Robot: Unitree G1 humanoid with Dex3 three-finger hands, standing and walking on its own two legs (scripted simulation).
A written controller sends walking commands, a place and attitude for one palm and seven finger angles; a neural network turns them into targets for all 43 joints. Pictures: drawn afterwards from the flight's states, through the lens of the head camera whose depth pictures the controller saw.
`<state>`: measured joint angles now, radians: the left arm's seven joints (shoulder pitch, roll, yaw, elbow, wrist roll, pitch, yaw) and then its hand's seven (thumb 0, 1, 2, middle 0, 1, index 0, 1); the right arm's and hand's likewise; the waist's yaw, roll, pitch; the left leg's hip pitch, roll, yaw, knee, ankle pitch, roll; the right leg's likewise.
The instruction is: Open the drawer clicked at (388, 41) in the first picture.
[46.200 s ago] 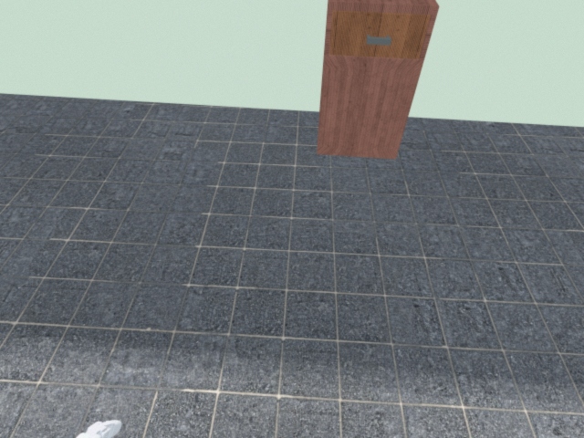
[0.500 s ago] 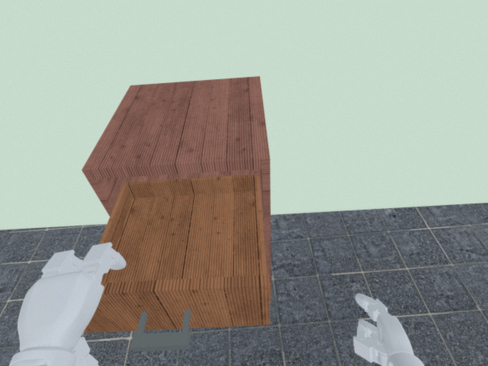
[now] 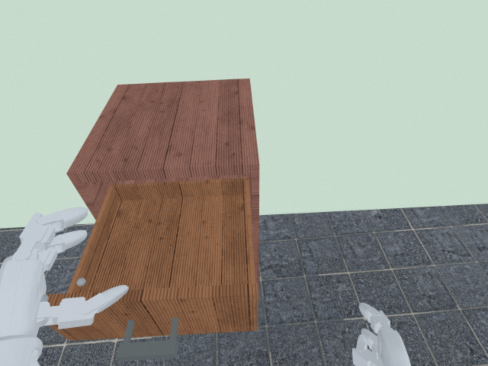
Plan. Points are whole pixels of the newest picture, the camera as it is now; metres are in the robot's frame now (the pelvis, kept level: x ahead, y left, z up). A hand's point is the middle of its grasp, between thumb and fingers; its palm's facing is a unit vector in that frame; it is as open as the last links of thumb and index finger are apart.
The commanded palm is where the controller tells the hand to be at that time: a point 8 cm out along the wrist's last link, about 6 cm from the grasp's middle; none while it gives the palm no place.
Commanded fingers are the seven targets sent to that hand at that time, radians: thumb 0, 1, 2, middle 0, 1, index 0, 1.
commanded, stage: draw the hand back to the body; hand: left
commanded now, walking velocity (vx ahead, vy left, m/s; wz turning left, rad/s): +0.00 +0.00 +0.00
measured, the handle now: (150, 337) +0.20 +0.21 -0.11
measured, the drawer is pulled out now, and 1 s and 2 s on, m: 0.30 0.30 0.30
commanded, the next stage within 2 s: step back with the hand held close in 0.54 s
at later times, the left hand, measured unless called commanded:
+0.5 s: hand (61, 281) +0.17 +0.24 +0.15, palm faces +0.38 -0.84 -0.39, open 7.7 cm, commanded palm +0.12 +0.28 +0.18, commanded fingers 0.00 0.90 0.90 -0.20 -0.30 -0.20 -0.30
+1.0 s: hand (44, 299) +0.16 +0.25 +0.14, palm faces +0.26 -0.82 -0.50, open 7.5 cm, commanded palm +0.10 +0.30 +0.18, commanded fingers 0.00 0.90 0.90 -0.20 -0.30 -0.20 -0.30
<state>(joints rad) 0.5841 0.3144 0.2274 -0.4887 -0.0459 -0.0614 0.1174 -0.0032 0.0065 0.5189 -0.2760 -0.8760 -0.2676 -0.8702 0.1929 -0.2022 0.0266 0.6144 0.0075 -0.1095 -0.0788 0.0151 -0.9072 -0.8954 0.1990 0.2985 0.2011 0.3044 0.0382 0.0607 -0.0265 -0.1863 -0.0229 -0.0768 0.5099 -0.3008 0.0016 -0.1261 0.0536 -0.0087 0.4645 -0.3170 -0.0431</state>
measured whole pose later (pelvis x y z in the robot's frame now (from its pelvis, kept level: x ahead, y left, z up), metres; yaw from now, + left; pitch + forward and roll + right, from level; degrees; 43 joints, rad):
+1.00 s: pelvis -0.03 +0.02 +0.00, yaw +0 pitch +3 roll -1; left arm 0.67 0.39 0.33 -0.59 -0.04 -0.13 0.09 0.02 0.89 0.90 -0.22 -0.30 -0.21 -0.30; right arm 0.14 -0.23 -0.02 0.57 0.02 0.03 -0.07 0.01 -0.91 -0.90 0.20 0.30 0.20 0.30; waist 0.00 0.03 0.01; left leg -0.31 -0.04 -0.08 0.49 -0.22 0.03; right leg -0.24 0.04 -0.01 0.41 -0.23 -0.01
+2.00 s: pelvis -0.16 -0.02 +0.00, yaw -2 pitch +5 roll +0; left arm 0.75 0.48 0.43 -0.71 -0.06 -0.23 0.07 0.01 0.88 0.90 -0.22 -0.31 -0.21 -0.30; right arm 0.15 -0.19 0.00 0.61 0.03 -0.02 -0.06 0.01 -0.91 -0.89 0.20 0.30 0.20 0.30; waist -0.01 -0.04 -0.04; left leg -0.60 -0.06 -0.03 1.09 -0.48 -0.01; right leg -0.21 0.06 -0.03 0.47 -0.35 -0.08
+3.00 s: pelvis -0.36 -0.09 +0.00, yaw +4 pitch -1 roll +1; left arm 0.58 0.34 0.35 -0.51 -0.03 -0.20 0.15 0.01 0.89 0.90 -0.21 -0.30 -0.21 -0.30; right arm 0.21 -0.19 0.01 0.63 0.02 -0.07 -0.04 0.01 -0.91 -0.90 0.20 0.30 0.20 0.30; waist 0.01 0.00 -0.03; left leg -0.30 0.01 0.04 0.73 -0.42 0.04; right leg -0.30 -0.01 -0.11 0.53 -0.22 -0.06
